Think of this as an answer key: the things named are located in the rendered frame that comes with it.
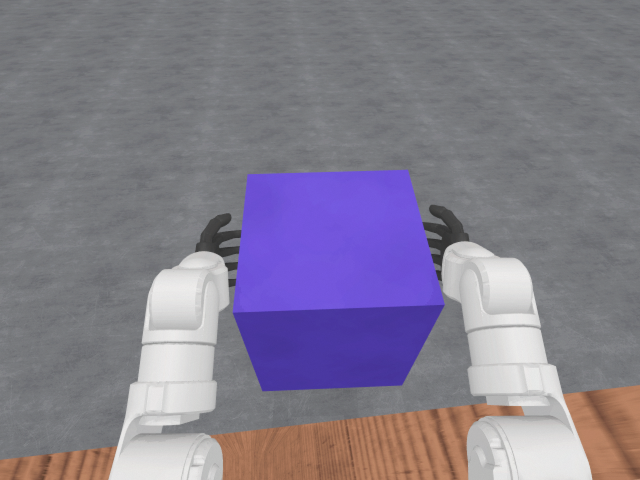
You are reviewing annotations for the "left robot upper arm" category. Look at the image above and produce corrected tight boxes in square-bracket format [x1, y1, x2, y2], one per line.
[111, 433, 223, 480]

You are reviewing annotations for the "right robot forearm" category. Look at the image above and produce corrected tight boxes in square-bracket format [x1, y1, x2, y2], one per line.
[442, 241, 592, 480]

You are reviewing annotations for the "right robot hand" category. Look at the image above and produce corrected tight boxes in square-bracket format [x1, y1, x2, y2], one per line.
[422, 205, 469, 281]

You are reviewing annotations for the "carton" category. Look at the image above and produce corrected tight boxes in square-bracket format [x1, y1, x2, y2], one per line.
[233, 170, 445, 391]

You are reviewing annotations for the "left robot forearm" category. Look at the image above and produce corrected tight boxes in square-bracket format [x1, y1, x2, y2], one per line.
[108, 251, 229, 480]

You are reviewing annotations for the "right robot upper arm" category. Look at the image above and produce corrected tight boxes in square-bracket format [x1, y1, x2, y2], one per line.
[467, 416, 591, 480]

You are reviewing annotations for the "left robot hand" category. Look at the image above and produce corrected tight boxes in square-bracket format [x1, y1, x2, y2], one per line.
[195, 213, 241, 287]

